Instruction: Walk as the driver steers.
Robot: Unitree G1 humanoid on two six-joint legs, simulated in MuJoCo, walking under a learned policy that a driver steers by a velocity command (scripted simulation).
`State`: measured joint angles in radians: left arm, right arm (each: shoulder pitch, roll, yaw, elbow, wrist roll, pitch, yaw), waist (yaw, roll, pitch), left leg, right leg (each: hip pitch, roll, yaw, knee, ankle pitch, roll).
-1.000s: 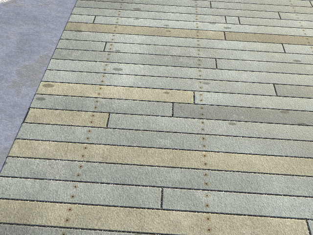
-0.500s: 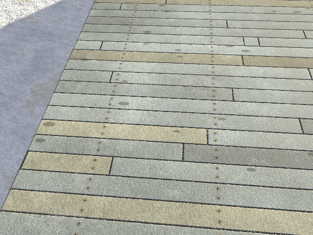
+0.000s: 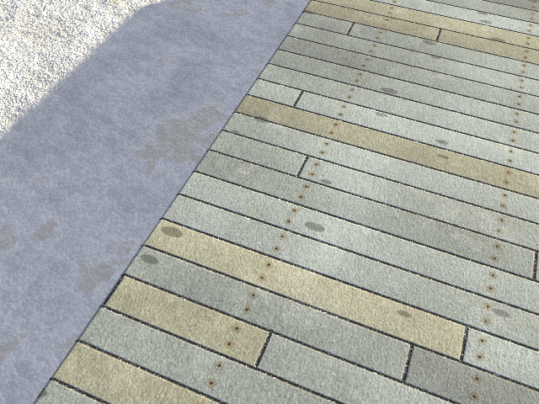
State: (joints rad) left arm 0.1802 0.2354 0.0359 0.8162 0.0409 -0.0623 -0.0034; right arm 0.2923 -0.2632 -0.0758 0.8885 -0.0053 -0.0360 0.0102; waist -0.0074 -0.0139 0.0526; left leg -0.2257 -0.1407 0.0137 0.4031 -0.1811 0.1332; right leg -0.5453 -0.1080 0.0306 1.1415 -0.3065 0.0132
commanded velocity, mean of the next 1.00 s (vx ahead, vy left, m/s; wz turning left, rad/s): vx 0.50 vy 0.00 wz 0.06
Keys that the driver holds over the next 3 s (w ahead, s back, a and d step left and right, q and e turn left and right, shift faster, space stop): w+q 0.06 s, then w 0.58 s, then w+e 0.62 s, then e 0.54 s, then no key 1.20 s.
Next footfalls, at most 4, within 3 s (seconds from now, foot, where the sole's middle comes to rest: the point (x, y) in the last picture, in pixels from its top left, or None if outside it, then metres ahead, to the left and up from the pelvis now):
0.34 right None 0.35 -0.12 -0.78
0.86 left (228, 354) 0.60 0.12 -0.78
1.42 right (313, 284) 0.80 -0.11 -0.78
1.92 left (263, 260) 0.87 0.03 -0.78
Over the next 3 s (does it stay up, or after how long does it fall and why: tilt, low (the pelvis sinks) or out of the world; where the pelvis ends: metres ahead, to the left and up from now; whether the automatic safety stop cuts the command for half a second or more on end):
stays up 0.76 -0.05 0.01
